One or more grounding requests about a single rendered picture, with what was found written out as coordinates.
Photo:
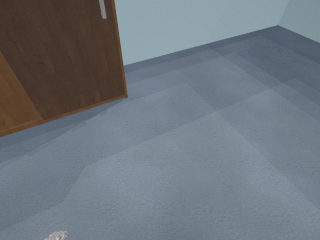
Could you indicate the wardrobe door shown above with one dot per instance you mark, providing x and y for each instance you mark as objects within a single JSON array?
[
  {"x": 16, "y": 106},
  {"x": 64, "y": 54}
]

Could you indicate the left robot hand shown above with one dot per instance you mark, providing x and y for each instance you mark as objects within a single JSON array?
[{"x": 61, "y": 235}]

